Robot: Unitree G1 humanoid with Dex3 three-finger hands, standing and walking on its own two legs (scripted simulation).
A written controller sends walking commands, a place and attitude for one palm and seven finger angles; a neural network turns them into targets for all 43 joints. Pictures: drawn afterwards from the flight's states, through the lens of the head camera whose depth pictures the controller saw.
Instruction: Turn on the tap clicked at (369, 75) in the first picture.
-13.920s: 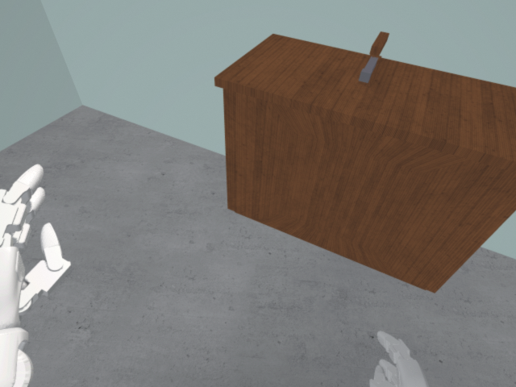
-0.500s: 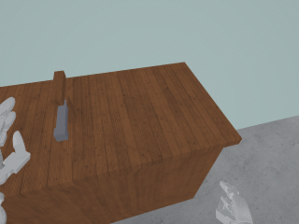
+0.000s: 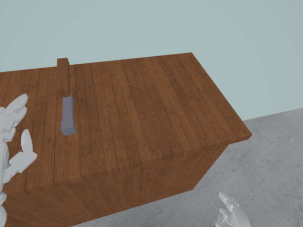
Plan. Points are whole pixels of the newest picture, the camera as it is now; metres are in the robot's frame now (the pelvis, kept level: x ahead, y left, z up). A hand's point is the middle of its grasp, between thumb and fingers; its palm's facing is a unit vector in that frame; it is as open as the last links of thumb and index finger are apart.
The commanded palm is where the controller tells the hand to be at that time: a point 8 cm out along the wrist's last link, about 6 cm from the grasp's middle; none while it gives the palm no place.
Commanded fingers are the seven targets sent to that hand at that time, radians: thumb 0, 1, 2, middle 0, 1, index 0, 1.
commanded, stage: shuffle to correct the standing spot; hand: left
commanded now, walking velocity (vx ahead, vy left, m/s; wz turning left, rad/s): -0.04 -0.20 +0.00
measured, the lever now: (68, 127) +0.32 +0.24 +0.08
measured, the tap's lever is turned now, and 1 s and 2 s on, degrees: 0 0 0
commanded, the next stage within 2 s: none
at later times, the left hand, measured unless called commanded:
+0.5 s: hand (57, 143) +0.23 +0.21 +0.16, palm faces +0.33 -0.85 -0.41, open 7.4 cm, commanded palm +0.17 +0.24 +0.17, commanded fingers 0.00 0.90 0.90 -0.20 -0.30 -0.20 -0.30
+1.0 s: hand (82, 148) +0.23 +0.16 +0.16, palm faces +0.30 -0.85 -0.43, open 7.4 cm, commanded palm +0.16 +0.20 +0.17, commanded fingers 0.00 0.90 0.90 -0.20 -0.30 -0.20 -0.30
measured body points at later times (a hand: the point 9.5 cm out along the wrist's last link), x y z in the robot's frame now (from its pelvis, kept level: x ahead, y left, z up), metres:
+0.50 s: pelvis +0.01 -0.04 +0.00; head +0.06 -0.01 +0.44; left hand +0.21 +0.25 +0.18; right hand +0.21 -0.25 -0.07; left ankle +0.02 +0.08 -0.74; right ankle +0.02 -0.13 -0.74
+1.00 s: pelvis +0.00 -0.08 -0.01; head +0.04 -0.07 +0.44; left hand +0.20 +0.20 +0.18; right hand +0.16 -0.32 -0.09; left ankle +0.02 +0.08 -0.74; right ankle +0.02 -0.13 -0.74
